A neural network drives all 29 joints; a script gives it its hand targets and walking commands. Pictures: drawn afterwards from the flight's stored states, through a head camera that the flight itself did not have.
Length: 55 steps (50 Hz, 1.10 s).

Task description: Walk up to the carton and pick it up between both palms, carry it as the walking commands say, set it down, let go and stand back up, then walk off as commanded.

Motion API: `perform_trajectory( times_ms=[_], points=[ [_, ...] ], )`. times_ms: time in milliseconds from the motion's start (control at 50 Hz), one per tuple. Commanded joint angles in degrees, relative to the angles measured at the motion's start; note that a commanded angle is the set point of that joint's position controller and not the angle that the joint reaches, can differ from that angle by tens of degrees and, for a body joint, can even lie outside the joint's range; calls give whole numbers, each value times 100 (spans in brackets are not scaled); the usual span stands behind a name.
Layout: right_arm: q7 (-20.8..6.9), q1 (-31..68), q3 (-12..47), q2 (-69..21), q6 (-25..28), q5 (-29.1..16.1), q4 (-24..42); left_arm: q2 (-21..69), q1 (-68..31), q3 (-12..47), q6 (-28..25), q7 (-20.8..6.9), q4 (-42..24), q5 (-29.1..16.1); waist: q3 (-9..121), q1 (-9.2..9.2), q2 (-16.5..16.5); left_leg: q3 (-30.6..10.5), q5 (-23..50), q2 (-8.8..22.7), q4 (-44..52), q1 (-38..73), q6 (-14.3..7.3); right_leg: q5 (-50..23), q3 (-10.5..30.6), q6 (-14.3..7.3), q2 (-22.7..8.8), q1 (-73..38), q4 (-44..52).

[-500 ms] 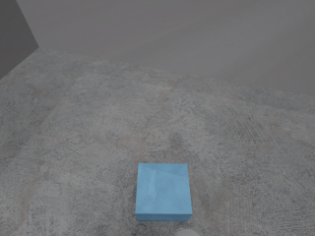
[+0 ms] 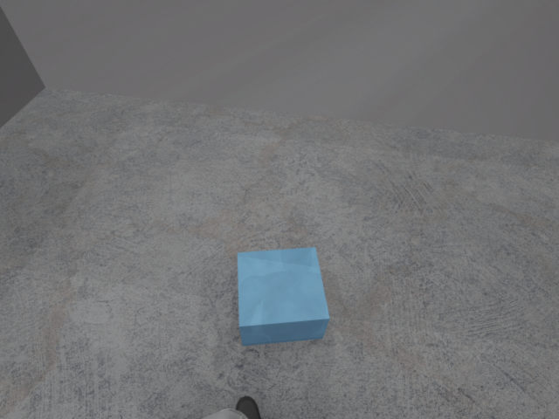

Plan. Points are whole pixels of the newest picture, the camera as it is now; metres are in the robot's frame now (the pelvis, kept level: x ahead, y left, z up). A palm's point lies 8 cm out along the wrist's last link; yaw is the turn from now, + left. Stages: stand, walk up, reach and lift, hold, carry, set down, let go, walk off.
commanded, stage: walk off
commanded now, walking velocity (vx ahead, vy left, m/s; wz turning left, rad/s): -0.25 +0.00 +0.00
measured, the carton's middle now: (279, 295) +0.61 -0.03 -0.67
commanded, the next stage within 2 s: none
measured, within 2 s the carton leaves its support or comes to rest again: neither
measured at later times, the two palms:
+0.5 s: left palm out of the picture -0.17 +0.25 -0.15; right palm out of the picture -0.15 -0.22 -0.12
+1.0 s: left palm out of the picture -0.30 +0.29 -0.13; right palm out of the picture -0.36 -0.20 -0.12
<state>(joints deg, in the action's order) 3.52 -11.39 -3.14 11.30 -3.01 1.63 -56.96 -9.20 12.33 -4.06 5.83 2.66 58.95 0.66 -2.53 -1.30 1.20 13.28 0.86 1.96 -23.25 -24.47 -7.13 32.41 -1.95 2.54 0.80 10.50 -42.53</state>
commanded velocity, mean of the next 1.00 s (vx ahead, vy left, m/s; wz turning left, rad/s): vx -0.25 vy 0.00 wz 0.00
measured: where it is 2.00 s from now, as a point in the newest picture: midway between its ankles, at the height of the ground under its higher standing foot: outside the picture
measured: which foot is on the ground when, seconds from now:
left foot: down 0.00-0.04, up 0.06-0.46, down 0.48-1.00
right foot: up 0.00-0.02, down 0.04-0.50, up 0.52-1.00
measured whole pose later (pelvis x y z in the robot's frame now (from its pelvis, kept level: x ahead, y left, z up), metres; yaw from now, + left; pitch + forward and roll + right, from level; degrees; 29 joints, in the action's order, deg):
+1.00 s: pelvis -0.38 +0.04 +0.01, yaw -1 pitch +0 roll -1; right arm 2.7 -14.6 -2.0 10.7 -1.4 1.7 -56.4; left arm -12.0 7.5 -5.4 5.7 2.2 57.9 0.2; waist -4.4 -1.9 0.8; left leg 6.1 -1.9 0.5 -22.6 -20.7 -4.5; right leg 30.1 0.1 2.9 1.5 15.3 -48.1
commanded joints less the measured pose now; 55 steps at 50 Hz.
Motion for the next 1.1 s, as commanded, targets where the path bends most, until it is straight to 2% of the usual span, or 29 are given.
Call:
perform_trajectory(
  times_ms=[0, 20, 40, 60, 80, 100, 120, 160, 220, 280, 340, 380, 420, 440, 460, 480, 500, 520, 560, 600, 680, 760, 860, 960, 1000, 1020, 1040, 1060, 1080],
  points=[
    [42, -406, -269, 728, -186, -126, 174, -615, 2254, -40, -42, -66, 520, 147, 85, 475, -1220, -384, -2686, -82, -110, -273, 1449, -205, 857, -812, -955, -936, 3756],
    [-19, -351, -298, 446, -220, -80, 183, -957, 935, -30, -82, 31, 23, 160, -323, 211, -2872, -386, -3476, -606, -2947, -599, 1175, 213, 2595, -1359, -2522, 932, 3753],
    [-109, -58, -377, 754, -272, 88, 417, -1187, 132, -133, -190, 203, -307, 188, -940, 110, -2404, -1763, -3306, -271, -4623, -459, 936, -14, 2164, -1677, -2814, 2392, 3852],
    [-244, -94, -422, 855, -280, 130, 437, -1112, -309, -144, -303, 311, -388, 172, -951, 0, -2009, -2170, -3094, -229, -5362, 39, 857, -202, 1770, -1564, -2538, 3284, 3610],
    [-380, -203, -418, 764, -238, 57, 261, -678, -778, 70, -379, 321, -468, 57, -724, -357, -951, -2202, -2520, -416, -5567, 170, 717, -946, 955, -1127, -1802, 3129, 3189],
    [-409, -403, -334, 424, -176, -5, 32, -617, -1214, 168, -377, 275, -572, 31, -526, -542, -409, -2034, -2372, -679, -5775, -14, 589, -1613, 238, -871, -1300, 2873, 2843],
    [-366, -549, -325, 301, -151, 38, -90, -864, -1393, 138, -363, 208, -581, 67, -246, -657, -197, -1740, -2235, -759, -5669, -161, 549, -1944, -98, -613, -1138, 2259, 2772],
    [-259, -551, -182, 189, -113, 80, -85, -1217, -737, -22, -345, 150, -434, 52, -81, -261, -92, -1281, -2284, -730, -5291, -560, 731, -2217, 85, -644, -1187, 1229, 2674],
    [-138, -162, -229, 279, -35, -5, 253, -733, 597, 68, -376, 100, 124, 111, -180, 315, -1167, -1493, -2428, -378, -4028, -1083, 1005, -2085, 1074, -1188, -1460, 80, 2479],
    [-54, -105, -214, 355, -41, -192, 375, -818, 1017, 23, -410, 137, 355, 119, 335, 526, -1705, -1379, -3036, -137, -2520, -751, 1140, -2571, 1766, -1332, -1896, -903, 2478],
    [31, -697, -189, 303, -50, -248, 108, -1134, 907, -109, -373, 125, 294, 128, 468, 433, -1724, -1150, -3505, -247, -1270, 120, 1047, -3804, 1758, -1326, -1939, -910, 2328],
    [-7, -1237, -147, 237, -40, -272, -148, -1271, 703, -211, -338, 97, 205, 95, 424, 194, -1107, -973, -2203, -288, -75, 918, 938, -3813, 1256, -1058, -1608, -541, 2257],
    [-33, -1529, -203, 418, -4, -206, -284, -1109, 509, -255, -292, 80, 109, -9, 582, 89, -119, -1350, -968, 227, 680, 2049, 790, -2978, 593, -548, -1065, 367, 1798],
    [-30, -1495, -313, 827, 8, -153, -218, -846, 400, -203, -302, 62, -77, -50, 466, 77, 1138, -2439, -413, 1216, 923, 2308, 527, -1883, -1, -245, -453, 1318, 868],
    [3, -1149, -330, 949, -3, -63, 16, -696, 40, -231, -283, 54, -212, 24, 84, -88, 1731, -3234, 867, 2403, 920, 1748, -147, 51, -561, -39, 51, 2205, -887],
    [29, -864, -246, 781, 0, 30, 174, -687, -76, -258, -221, 18, -231, 103, -15, 59, 927, -2587, 1261, 2269, 819, 943, -383, 97, 184, -127, -22, 1994, -2045],
    [18, -424, -219, 906, 84, 131, 308, -420, -170, -175, -187, -26, -323, 92, -234, 1, 1334, -2260, 1111, 2072, 761, 152, -531, -114, 572, -241, 92, 1700, -2519],
    [-17, -146, -137, 660, 139, 80, 329, -432, -97, -149, -172, -76, -208, 50, -297, 272, 929, -1862, 834, 1672, 675, 201, -356, -367, 699, -319, 120, 1683, -2793],
    [-14, 79, -41, 499, 131, -1, 512, -319, 315, -129, -154, -93, 63, 113, -160, 476, 553, -1436, 1170, 1086, 381, 535, 36, -512, 631, -260, 136, 1769, -3178],
    [-4, -189, -87, 698, 148, -48, 492, -415, 512, -156, -136, -77, 155, 194, -25, 327, 540, -1540, 1513, 1122, 299, 1002, 68, -689, 433, -145, 183, 2000, -3322],
    [-13, -839, -76, 670, 245, -86, 294, -675, -13, -198, -150, -31, -144, 93, 223, -46, 721, -2230, 1156, 1322, 346, 1935, -270, -790, 412, 150, 96, 2269, -2479],
    [23, -1141, -71, 773, 313, -60, 184, -700, -128, -218, -86, 6, -212, 10, 580, -171, 680, -2892, 824, 1601, 464, 2586, -319, -448, 425, 241, 51, 2018, -1596],
    [-17, -795, -113, 925, 277, 5, 265, -543, 64, -198, -5, -1, -181, -27, 526, -10, 558, -2900, -405, 1525, 880, 1736, -359, -136, 320, 110, 18, 1146, -977],
    [-19, -490, -201, 1000, 102, 52, 285, -521, 565, -191, -22, -111, -81, -80, 430, 169, 653, -2807, -2160, 1408, 1525, 630, -131, -384, 63, -191, 47, -52, 394],
    [1, -359, -254, 1019, 2, 39, 270, -520, 1081, -200, -43, -141, 88, -79, 391, 365, 700, -2530, -2394, 1209, 1628, 203, 216, -935, -191, -363, 74, -728, 1447],
    [4, -304, -265, 982, -41, 19, 281, -539, 1376, -204, -63, -148, 188, -46, 328, 471, 635, -2175, -2436, 916, 1593, -147, 584, -1207, -325, -462, 98, -1174, 2057],
    [-18, -351, -244, 812, -59, -39, 298, -710, 1544, -215, -100, -130, 221, 34, 207, 531, -251, -1607, -2592, 427, 799, -509, 914, -910, 365, -590, -412, -1196, 2909],
    [-56, -419, -201, 433, -79, -128, 402, -1259, 1137, -269, -157, -64, -44, 98, 249, 472, -2788, -658, -3266, -405, -2105, -767, 999, 264, 2726, -1130, -2385, -173, 3752],
    [-88, -224, -311, 595, -114, 62, 355, -1341, -57, -223, -168, 51, -494, 137, -588, 213, -1955, -1512, -3390, -702, -3838, -744, 876, 154, 2357, -1446, -2712, 1654, 3763]
  ],
)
